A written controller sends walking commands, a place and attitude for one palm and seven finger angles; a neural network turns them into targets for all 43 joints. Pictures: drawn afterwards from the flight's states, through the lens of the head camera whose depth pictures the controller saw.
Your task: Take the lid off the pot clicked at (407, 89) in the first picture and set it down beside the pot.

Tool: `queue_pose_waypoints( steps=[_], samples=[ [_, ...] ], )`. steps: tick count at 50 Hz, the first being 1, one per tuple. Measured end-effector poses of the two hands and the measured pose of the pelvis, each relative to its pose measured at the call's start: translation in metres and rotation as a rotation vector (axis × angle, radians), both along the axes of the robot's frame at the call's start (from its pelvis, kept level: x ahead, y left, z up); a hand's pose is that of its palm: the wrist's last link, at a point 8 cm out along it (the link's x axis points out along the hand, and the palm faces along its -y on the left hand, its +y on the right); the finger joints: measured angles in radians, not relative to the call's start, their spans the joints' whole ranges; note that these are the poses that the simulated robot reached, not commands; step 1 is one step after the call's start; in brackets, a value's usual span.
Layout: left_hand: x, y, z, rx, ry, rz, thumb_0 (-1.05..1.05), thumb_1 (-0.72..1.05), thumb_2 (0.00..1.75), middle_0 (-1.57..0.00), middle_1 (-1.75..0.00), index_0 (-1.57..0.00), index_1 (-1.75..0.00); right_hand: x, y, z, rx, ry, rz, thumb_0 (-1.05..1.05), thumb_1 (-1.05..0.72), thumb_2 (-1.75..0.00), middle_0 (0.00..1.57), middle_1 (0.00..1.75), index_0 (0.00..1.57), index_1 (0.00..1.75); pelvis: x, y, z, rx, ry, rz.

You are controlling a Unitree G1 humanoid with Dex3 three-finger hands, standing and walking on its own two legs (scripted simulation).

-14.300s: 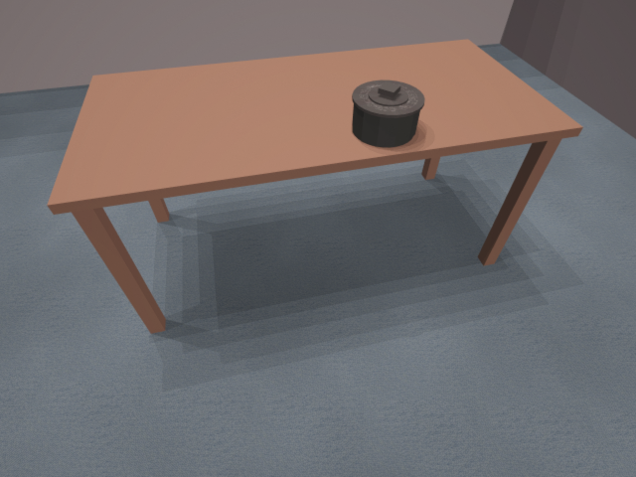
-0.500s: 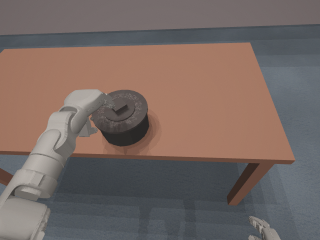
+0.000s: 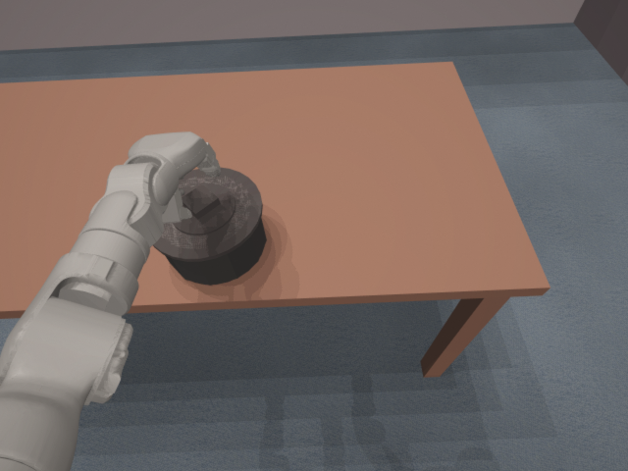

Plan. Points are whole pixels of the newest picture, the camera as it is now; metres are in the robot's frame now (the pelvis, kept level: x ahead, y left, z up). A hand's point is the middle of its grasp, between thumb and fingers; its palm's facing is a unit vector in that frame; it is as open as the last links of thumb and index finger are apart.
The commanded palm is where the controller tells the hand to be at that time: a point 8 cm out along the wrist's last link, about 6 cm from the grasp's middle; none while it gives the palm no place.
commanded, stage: move the open hand above the knob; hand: left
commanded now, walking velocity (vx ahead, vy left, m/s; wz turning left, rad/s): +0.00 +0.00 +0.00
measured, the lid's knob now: (200, 201) +0.51 +0.16 +0.01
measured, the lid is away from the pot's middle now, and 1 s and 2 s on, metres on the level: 0.00 0.00 0.00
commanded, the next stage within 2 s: lower the open fingers around the knob in 0.72 s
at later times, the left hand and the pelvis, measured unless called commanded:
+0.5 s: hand (174, 188) +0.49 +0.18 +0.07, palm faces -0.41 -0.04 -0.91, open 10.1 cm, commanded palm +0.49 +0.18 +0.14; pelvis +0.01 +0.00 +0.00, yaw -1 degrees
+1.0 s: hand (177, 193) +0.48 +0.17 +0.07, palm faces -0.41 -0.04 -0.91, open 10.1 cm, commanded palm +0.49 +0.17 +0.13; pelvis +0.00 +0.00 +0.00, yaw -1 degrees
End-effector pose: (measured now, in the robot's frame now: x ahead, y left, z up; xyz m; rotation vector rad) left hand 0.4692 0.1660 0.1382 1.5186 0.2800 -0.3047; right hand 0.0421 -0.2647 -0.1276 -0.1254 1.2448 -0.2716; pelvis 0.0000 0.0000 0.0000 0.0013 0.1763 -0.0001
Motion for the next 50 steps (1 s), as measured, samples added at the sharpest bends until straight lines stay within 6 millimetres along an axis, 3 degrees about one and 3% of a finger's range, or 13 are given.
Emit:
queue_pose_waypoints(
  steps=[6, 12, 18, 27, 33, 50],
  samples=[
    [0.021, 0.001, 0.000, 0.007, 0.004, 0.061, 0.00, -0.23, 1.27, -0.83, -0.08, -0.83, -0.09, -0.023, -0.004, 0.002, -0.012, 0.042, -0.052, 0.01, -0.91, -0.90, 0.20, 0.30, 0.20, 0.30, 0.003, -0.002, -0.001, 0.000, 0.027, -0.019],
    [0.024, 0.004, -0.006, -0.002, 0.035, 0.055, 0.00, -0.23, 1.27, -0.82, -0.08, -0.83, -0.09, -0.034, -0.007, 0.003, -0.019, 0.077, -0.071, 0.01, -0.91, -0.90, 0.20, 0.30, 0.20, 0.30, 0.008, -0.003, 0.000, -0.002, 0.036, -0.023],
    [0.024, 0.012, -0.006, 0.009, 0.039, 0.059, 0.00, -0.23, 1.27, -0.82, -0.08, -0.83, -0.09, -0.025, -0.008, 0.004, -0.026, 0.071, -0.064, 0.01, -0.91, -0.90, 0.20, 0.30, 0.20, 0.30, 0.011, -0.005, 0.001, -0.006, 0.037, -0.018],
    [0.019, 0.014, -0.010, 0.013, 0.057, 0.047, 0.00, -0.23, 1.27, -0.82, -0.08, -0.83, -0.09, 0.005, -0.009, 0.004, -0.026, 0.020, -0.024, 0.01, -0.91, -0.90, 0.20, 0.30, 0.20, 0.30, 0.011, -0.004, 0.000, -0.007, 0.040, -0.008],
    [0.022, 0.010, -0.001, -0.010, 0.020, 0.029, 0.00, -0.23, 1.27, -0.83, -0.08, -0.83, -0.09, 0.018, -0.006, 0.005, -0.029, -0.016, -0.013, 0.01, -0.91, -0.90, 0.20, 0.30, 0.20, 0.30, 0.011, -0.003, 0.000, -0.006, 0.041, -0.009],
    [0.012, 0.009, -0.012, 0.014, 0.045, 0.060, 0.00, -0.23, 1.27, -0.82, -0.08, -0.83, -0.09, 0.003, 0.002, 0.000, 0.003, 0.005, -0.020, 0.01, -0.91, -0.90, 0.20, 0.30, 0.20, 0.30, 0.005, -0.003, -0.001, -0.003, 0.034, -0.015]
  ],
)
